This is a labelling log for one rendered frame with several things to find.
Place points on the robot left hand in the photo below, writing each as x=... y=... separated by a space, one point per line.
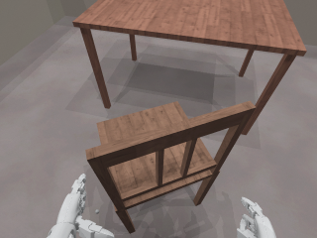
x=71 y=212

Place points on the robot right hand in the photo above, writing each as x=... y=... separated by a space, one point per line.
x=260 y=226

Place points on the table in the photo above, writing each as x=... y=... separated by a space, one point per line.
x=253 y=25

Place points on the left robot forearm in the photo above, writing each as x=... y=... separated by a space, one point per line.
x=63 y=230

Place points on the chair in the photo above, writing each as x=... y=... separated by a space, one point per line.
x=153 y=152

